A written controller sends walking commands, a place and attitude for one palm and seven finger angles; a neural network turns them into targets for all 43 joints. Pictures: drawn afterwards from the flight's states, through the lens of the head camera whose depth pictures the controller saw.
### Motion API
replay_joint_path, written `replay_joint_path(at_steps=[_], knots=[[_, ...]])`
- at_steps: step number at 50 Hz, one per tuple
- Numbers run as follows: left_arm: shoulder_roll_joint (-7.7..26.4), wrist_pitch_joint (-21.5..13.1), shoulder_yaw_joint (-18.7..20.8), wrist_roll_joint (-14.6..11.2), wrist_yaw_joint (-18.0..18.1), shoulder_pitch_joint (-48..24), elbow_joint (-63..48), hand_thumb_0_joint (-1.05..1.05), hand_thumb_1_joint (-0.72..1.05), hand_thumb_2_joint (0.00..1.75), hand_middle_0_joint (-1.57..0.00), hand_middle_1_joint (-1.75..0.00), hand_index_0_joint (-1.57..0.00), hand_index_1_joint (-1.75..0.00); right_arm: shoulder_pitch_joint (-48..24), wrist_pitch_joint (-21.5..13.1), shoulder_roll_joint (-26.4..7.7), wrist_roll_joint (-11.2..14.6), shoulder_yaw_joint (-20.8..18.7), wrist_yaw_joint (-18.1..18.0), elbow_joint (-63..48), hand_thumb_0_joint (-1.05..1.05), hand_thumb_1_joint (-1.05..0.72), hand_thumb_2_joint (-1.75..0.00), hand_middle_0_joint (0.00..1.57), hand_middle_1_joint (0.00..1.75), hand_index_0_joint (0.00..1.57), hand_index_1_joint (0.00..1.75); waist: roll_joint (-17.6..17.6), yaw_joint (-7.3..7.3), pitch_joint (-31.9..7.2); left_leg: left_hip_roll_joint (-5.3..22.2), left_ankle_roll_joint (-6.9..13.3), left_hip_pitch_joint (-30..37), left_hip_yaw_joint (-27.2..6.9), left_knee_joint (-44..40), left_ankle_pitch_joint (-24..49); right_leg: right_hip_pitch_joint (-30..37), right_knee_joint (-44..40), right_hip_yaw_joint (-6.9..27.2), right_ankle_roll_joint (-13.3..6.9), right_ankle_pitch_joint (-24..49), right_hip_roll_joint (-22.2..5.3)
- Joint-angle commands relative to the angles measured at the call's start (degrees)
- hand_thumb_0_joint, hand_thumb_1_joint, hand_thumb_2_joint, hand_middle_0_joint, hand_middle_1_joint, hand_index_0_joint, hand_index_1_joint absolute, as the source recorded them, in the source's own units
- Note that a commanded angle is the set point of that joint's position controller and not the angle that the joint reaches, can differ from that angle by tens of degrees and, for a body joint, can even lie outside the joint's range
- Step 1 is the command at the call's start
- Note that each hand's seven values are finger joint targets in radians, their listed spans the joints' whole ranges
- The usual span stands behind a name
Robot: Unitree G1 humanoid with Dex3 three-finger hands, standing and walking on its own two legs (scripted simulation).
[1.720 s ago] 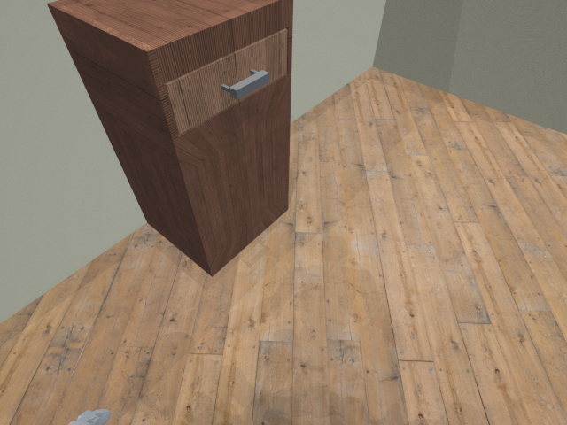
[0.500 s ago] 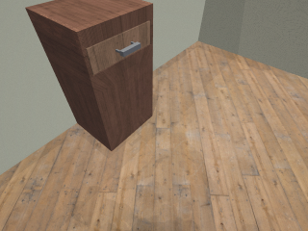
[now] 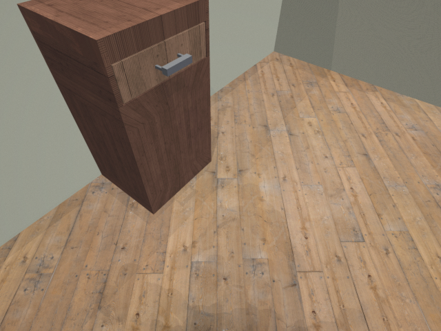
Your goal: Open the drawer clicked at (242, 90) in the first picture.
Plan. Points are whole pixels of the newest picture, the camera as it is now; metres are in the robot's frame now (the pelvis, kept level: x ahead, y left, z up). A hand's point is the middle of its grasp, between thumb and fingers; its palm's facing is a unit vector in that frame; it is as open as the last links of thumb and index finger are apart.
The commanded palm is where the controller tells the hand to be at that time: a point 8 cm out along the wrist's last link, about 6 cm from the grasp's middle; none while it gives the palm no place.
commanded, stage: walk around to get in front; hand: left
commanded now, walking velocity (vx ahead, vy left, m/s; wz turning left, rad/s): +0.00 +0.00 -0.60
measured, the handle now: (173, 62) +0.97 +0.25 -0.01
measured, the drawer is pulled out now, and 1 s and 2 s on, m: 0.00 0.00 0.00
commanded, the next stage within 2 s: none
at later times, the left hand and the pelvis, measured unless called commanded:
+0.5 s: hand out of the picture +0.05 +0.18 -0.17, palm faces -0.18 -0.95 -0.24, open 7.4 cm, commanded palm none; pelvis -0.03 -0.01 +0.00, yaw -15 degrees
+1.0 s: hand (158, 329) +0.16 +0.14 -0.16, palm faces -0.55 -0.80 -0.25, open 7.4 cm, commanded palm none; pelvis -0.05 +0.02 -0.01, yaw -35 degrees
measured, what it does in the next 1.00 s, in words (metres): steps on the spot, turning right: left foot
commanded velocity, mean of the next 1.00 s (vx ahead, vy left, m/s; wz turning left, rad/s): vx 0.00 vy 0.00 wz -0.60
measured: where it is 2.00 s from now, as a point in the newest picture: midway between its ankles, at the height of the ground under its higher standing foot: outside the picture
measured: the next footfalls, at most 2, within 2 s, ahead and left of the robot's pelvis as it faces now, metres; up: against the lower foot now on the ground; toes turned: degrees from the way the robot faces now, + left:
left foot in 0.62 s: +0.03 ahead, +0.13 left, +0.00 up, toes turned -20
right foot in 1.02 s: -0.10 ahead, -0.10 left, +0.00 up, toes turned -39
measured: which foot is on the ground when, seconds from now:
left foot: down 0.00-0.18, up 0.20-0.60, down 0.62-1.00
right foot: down 0.00-0.62, up 0.64-1.00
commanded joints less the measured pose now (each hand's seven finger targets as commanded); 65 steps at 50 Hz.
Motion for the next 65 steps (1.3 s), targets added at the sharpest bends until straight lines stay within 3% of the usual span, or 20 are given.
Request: replay_joint_path(at_steps=[1,4,7,8,9,10,14,25,28,30,31,32,34,36,44,49,51,54,57,65], knots=[[5.31,0.42,1.97,0.27,-0.23,1.07,-5.93,0.00,0.90,0.90,-0.20,-0.30,-0.20,-0.30,2.72,0.41,-8.58,0.07,-3.17,-0.98,-5.18,0.00,-0.90,-0.90,0.20,0.30,0.20,0.30,5.04,-1.13,-2.32,12.13,3.60,3.41,-6.01,-1.98,11.63,-8.52,8.82,1.88,-0.45,10.76,-2.43],[3.27,1.13,2.67,0.39,-0.65,2.06,-8.14,0.00,0.90,0.90,-0.20,-0.30,-0.20,-0.30,1.85,0.20,-8.80,-0.04,-4.09,-0.85,-7.44,0.00,-0.90,-0.90,0.20,0.30,0.20,0.30,10.49,-0.51,-1.19,19.94,9.59,-0.31,-8.52,-3.90,18.37,-10.92,23.18,-2.75,0.57,-14.08,-1.68],[2.00,0.65,3.58,0.58,-1.16,9.10,-7.77,0.00,0.90,0.90,-0.20,-0.30,-0.20,-0.30,-1.72,0.45,-8.09,-0.38,-4.49,-0.74,-9.39,0.00,-0.90,-0.90,0.20,0.30,0.20,0.30,6.36,3.40,-2.12,16.44,5.42,-6.34,-1.05,7.38,16.82,-1.02,11.59,-4.37,0.23,-5.31,-3.23],[4.80,-0.19,4.28,1.02,-0.91,11.96,-7.35,0.00,0.90,0.90,-0.20,-0.30,-0.20,-0.30,-1.13,0.99,-6.01,0.04,-4.47,-0.54,-10.04,0.00,-0.90,-0.90,0.20,0.30,0.20,0.30,-4.41,4.25,-2.03,9.95,0.80,-10.77,3.73,20.56,5.83,2.00,-0.27,3.10,-0.91,7.85,-7.23],[11.07,-1.05,5.28,1.33,0.00,11.88,-8.11,0.00,0.90,0.90,-0.20,-0.30,-0.20,-0.30,0.25,1.26,-1.38,0.34,-3.59,-0.07,-12.29,0.00,-0.90,-0.90,0.20,0.30,0.20,0.30,-21.91,2.78,-1.24,0.77,-2.95,-23.60,4.82,34.49,-18.82,3.72,-7.78,25.65,-6.77,22.87,-20.97],[9.48,-0.69,5.25,0.31,0.60,12.70,-8.74,0.00,0.90,0.90,-0.20,-0.30,-0.20,-0.30,-1.01,1.95,-3.29,0.37,-3.93,-0.57,-12.15,0.00,-0.90,-0.90,0.20,0.30,0.20,0.30,-14.56,3.97,-2.63,1.51,-1.90,-20.93,-4.21,39.18,-18.66,-0.10,-10.53,26.63,-9.86,16.30,-20.76],[5.29,-0.90,4.92,0.42,0.72,4.81,-11.21,0.00,0.90,0.90,-0.20,-0.30,-0.20,-0.30,0.81,1.44,-1.70,0.07,-4.12,-0.14,-10.73,0.00,-0.90,-0.90,0.20,0.30,0.20,0.30,-5.43,-0.03,-3.09,3.07,-2.72,-20.03,-5.03,39.80,-8.81,-1.36,-7.22,18.31,-10.83,11.93,-13.93],[5.69,0.18,6.25,0.87,0.03,6.82,-11.14,0.00,0.90,0.90,-0.20,-0.30,-0.20,-0.30,1.10,0.88,0.26,0.77,-3.94,-0.90,-12.30,0.00,-0.90,-0.90,0.20,0.30,0.20,0.30,-8.23,1.69,-5.36,-0.42,-2.13,-13.08,-3.83,19.70,-11.12,-0.77,-7.38,23.45,-10.26,8.63,-10.36],[5.63,0.73,6.24,0.70,-0.10,3.51,-12.04,0.00,0.90,0.90,-0.20,-0.30,-0.20,-0.30,6.85,0.23,-0.09,1.08,-3.92,-1.32,-11.35,0.00,-0.90,-0.90,0.20,0.30,0.20,0.30,-9.43,-0.78,-6.57,-1.85,-0.99,-3.79,-3.18,6.45,-6.51,-5.55,-5.77,23.51,-7.26,7.55,-7.82],[2.47,1.08,5.69,0.12,-0.46,1.53,-13.75,0.00,0.90,0.90,-0.20,-0.30,-0.20,-0.30,11.75,-0.71,-3.92,0.72,-4.51,-1.97,-10.73,0.00,-0.90,-0.90,0.20,0.30,0.20,0.30,0.88,-3.48,-6.72,6.95,2.43,9.56,-12.27,-6.91,-7.87,-19.77,3.12,16.53,-2.17,-5.24,-0.40],[-0.32,1.16,5.31,-0.02,-1.31,1.61,-14.82,0.00,0.90,0.90,-0.20,-0.30,-0.20,-0.30,9.45,-0.60,-9.12,-0.13,-5.43,-1.85,-12.21,0.00,-0.90,-0.90,0.20,0.30,0.20,0.30,17.10,-2.71,-3.27,21.65,6.90,8.23,-26.57,-13.56,-10.31,-28.33,19.62,4.53,0.88,-15.93,6.36],[2.26,1.17,6.30,0.88,-1.38,0.86,-14.89,0.00,0.90,0.90,-0.20,-0.30,-0.20,-0.30,6.00,-0.43,-9.16,-0.06,-5.11,-1.71,-13.73,0.00,-0.90,-0.90,0.20,0.30,0.20,0.30,14.89,-2.09,-1.07,27.03,10.05,-2.84,-28.18,-14.77,-9.40,-25.34,32.17,1.96,2.33,-16.58,1.92],[2.77,1.58,7.07,1.28,-2.31,3.19,-12.69,0.00,0.90,0.90,-0.20,-0.30,-0.20,-0.30,-0.82,-0.83,-4.41,-0.33,-3.54,-1.80,-15.03,0.00,-0.90,-0.90,0.20,0.30,0.20,0.30,7.81,2.12,1.37,19.07,8.68,-10.59,-16.70,-11.82,-2.12,-21.02,43.42,0.79,3.17,-10.41,0.47],[0.90,2.00,6.33,1.10,-2.81,4.17,-12.09,0.00,0.90,0.90,-0.20,-0.30,-0.20,-0.30,-0.32,-1.04,-3.77,-0.59,-3.55,-1.61,-15.02,0.00,-0.90,-0.90,0.20,0.30,0.20,0.30,8.16,1.92,1.42,14.37,7.56,-6.70,-8.00,-8.92,5.18,-22.02,43.72,-1.44,3.90,-8.07,-0.40],[-1.23,1.44,4.47,0.50,-2.99,-4.56,-14.89,0.00,0.90,0.90,-0.20,-0.30,-0.20,-0.30,11.11,-0.63,-6.61,-0.73,-5.13,-0.87,-11.13,0.00,-0.90,-0.90,0.20,0.30,0.20,0.30,12.30,-3.82,-1.15,17.80,8.48,4.70,-2.17,-2.22,26.06,-15.69,21.62,-8.36,3.42,-12.35,-2.08],[1.13,-0.05,4.86,0.46,-2.45,1.44,-13.04,0.00,0.90,0.90,-0.20,-0.30,-0.20,-0.30,10.34,-0.10,-7.31,-0.26,-5.66,-0.12,-11.08,0.00,-0.90,-0.90,0.20,0.30,0.20,0.30,8.25,-0.31,-5.75,16.50,2.17,-1.11,4.16,11.39,23.46,2.52,-0.40,-9.56,0.54,1.97,-1.19],[11.47,-1.14,7.00,0.52,-0.68,8.70,-11.09,0.00,0.90,0.90,-0.20,-0.30,-0.20,-0.30,7.42,0.40,-0.47,-0.05,-3.61,0.25,-15.34,0.00,-0.90,-0.90,0.20,0.30,0.20,0.30,-16.32,3.15,-8.35,5.59,-4.27,-26.85,6.45,34.90,-20.91,18.26,-3.53,18.02,-9.19,37.98,-24.04],[7.47,-0.05,6.61,0.28,0.68,2.78,-12.42,0.00,0.90,0.90,-0.20,-0.30,-0.20,-0.30,3.38,1.44,-2.27,0.10,-3.93,-0.75,-14.92,0.00,-0.90,-0.90,0.20,0.30,0.20,0.30,-11.58,1.91,-4.48,7.27,-3.58,-26.40,-3.57,41.03,-14.96,7.76,-4.08,13.83,-12.41,24.00,-18.39],[6.04,-0.18,5.69,0.55,0.30,-1.12,-13.96,0.00,0.90,0.90,-0.20,-0.30,-0.20,-0.30,5.84,1.89,-0.94,-0.15,-3.82,-0.34,-12.94,0.00,-0.90,-0.90,0.20,0.30,0.20,0.30,-8.04,-0.59,-3.33,5.41,-4.62,-20.07,-0.82,35.52,-10.46,0.70,-4.09,9.28,-10.19,21.59,-14.08],[6.74,0.60,6.26,0.72,-0.15,-2.77,-14.56,0.00,0.90,0.90,-0.20,-0.30,-0.20,-0.30,9.61,0.75,-0.28,0.51,-3.79,-0.76,-13.45,0.00,-0.90,-0.90,0.20,0.30,0.20,0.30,-9.81,-2.21,-4.27,1.46,-3.59,-8.62,0.54,13.86,-6.78,-4.57,-1.65,16.11,-8.83,15.68,-11.23]])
